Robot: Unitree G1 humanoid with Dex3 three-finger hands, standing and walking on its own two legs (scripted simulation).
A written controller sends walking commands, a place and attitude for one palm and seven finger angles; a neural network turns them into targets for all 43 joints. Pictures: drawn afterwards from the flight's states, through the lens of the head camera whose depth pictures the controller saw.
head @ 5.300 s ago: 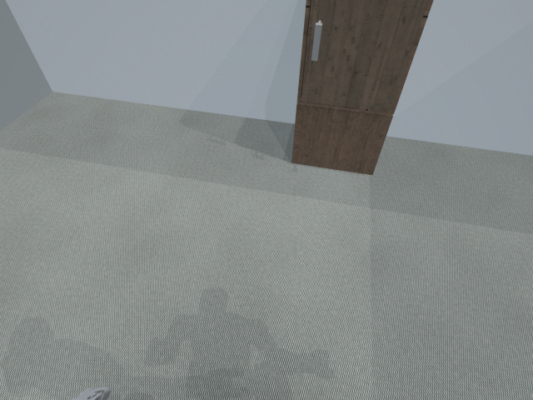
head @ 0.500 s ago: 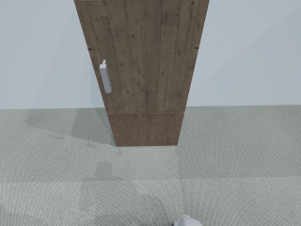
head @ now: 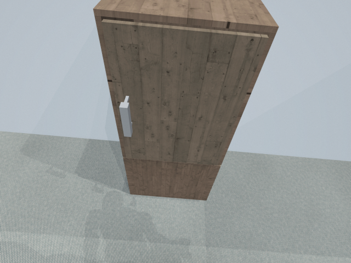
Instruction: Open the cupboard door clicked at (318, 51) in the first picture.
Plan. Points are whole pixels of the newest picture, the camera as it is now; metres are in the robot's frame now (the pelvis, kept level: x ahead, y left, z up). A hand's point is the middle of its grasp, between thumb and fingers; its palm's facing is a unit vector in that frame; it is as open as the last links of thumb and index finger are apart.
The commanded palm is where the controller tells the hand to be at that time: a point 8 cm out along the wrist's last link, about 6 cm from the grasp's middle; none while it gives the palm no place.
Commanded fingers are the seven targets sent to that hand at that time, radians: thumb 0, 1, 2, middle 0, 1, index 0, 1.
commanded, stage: come to a stop and stand still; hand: left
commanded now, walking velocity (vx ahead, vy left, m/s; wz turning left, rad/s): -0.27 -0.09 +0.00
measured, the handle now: (127, 116) +0.56 +0.22 -0.05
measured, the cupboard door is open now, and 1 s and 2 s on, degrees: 0 0 0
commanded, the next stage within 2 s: look again from close up in 0.80 s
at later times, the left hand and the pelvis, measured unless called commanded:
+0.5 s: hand out of the picture +0.05 +0.15 -0.17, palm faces +0.01 -0.98 -0.22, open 7.3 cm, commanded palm none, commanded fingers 0.00 0.90 0.90 -0.20 -0.30 -0.20 -0.30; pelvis +0.01 -0.03 +0.01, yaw -1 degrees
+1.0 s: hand out of the picture +0.02 +0.14 -0.17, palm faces -0.02 -0.98 -0.18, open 7.3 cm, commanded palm none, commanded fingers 0.00 0.90 0.90 -0.20 -0.30 -0.20 -0.30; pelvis +0.02 -0.02 +0.00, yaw -1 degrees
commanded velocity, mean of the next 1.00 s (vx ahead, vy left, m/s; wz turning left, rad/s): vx -0.04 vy -0.01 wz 0.00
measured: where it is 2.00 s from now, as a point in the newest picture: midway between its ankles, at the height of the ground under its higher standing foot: outside the picture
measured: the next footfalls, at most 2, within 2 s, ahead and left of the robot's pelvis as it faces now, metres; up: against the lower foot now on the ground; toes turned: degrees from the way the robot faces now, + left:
none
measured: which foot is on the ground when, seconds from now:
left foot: down 0.00-1.00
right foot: down 0.00-1.00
